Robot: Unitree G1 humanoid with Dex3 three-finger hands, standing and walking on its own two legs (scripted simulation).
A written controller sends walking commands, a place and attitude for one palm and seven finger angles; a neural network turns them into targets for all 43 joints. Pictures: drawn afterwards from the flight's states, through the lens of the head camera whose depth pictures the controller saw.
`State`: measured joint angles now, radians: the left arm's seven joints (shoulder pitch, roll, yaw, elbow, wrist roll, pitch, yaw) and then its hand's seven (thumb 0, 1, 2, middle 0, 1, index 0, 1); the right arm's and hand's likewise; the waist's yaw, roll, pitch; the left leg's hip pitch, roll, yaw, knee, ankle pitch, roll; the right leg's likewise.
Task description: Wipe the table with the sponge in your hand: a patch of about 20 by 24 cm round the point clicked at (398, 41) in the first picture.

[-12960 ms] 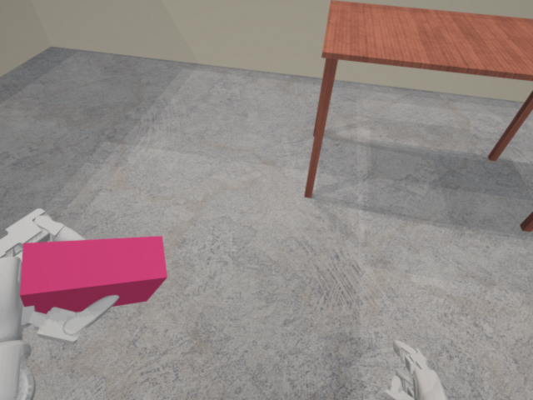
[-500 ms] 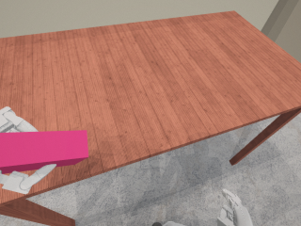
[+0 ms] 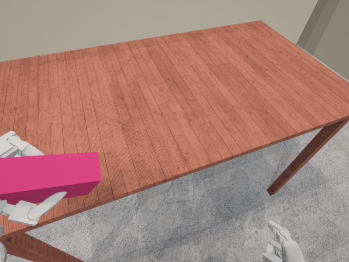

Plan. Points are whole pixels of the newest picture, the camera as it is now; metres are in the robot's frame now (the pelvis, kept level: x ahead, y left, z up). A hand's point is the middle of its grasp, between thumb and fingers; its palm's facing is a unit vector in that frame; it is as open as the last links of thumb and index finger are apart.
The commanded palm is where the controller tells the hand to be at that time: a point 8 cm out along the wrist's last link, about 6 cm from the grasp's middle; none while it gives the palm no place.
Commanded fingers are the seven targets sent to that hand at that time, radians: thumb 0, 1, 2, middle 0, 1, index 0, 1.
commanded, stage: come to a stop and stand still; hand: left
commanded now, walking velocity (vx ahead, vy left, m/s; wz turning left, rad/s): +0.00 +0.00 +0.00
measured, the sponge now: (66, 178) +0.23 +0.21 +0.13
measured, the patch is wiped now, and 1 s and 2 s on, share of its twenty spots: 0.00 0.00 0.00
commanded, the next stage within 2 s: look again from close up in 0.66 s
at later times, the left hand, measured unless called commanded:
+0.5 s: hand out of the picture +0.24 +0.31 +0.17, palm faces +0.40 -0.85 -0.35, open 9.2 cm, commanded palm +0.18 +0.34 +0.18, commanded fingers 0.00 0.10 1.30 -1.20 -1.60 -1.20 -1.60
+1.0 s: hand (8, 168) +0.23 +0.29 +0.16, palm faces +0.36 -0.86 -0.38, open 9.2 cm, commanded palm +0.17 +0.33 +0.18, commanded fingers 0.00 0.10 1.30 -1.20 -1.60 -1.20 -1.60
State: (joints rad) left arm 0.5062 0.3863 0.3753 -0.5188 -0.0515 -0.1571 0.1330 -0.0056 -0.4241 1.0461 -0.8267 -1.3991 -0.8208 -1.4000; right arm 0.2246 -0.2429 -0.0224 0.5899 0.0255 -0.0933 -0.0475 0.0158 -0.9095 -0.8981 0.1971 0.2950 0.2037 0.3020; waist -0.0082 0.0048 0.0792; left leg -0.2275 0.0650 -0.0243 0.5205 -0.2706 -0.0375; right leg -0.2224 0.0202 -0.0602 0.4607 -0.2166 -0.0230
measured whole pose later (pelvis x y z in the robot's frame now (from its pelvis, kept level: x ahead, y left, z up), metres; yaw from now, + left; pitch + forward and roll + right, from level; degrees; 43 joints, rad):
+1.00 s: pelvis +0.00 +0.05 +0.00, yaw -2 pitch -2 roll -1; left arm 0.42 0.36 0.36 -0.48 -0.02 -0.21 0.12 -0.01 -0.42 1.05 -0.82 -1.40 -0.82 -1.40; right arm 0.18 -0.19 0.01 0.57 0.01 -0.12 -0.02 0.02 -0.91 -0.90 0.20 0.30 0.21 0.30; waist 0.03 -0.03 0.11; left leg -0.19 0.00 0.03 0.49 -0.26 0.03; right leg -0.18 -0.04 -0.01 0.39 -0.17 0.05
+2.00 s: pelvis -0.01 +0.04 +0.00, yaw -2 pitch -2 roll -1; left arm 0.37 0.33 0.34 -0.43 -0.01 -0.23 0.10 -0.01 -0.43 1.05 -0.82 -1.40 -0.82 -1.41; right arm 0.20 -0.19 0.02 0.60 0.00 -0.17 -0.01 0.02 -0.91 -0.90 0.20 0.30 0.21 0.30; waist 0.03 -0.03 0.08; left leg -0.20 0.02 0.03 0.49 -0.25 0.02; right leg -0.19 -0.03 -0.01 0.40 -0.17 0.04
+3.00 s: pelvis -0.01 +0.02 +0.00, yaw -1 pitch -3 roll +0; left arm 0.35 0.44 0.29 -0.46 0.07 0.11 0.04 -0.01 -0.42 1.05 -0.82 -1.41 -0.82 -1.41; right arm 0.15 -0.23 0.05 0.58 0.00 -0.09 -0.01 0.02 -0.91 -0.90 0.20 0.30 0.21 0.30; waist 0.03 0.02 0.02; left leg -0.21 0.01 0.02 0.52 -0.26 -0.01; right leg -0.25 -0.03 0.00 0.54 -0.24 0.01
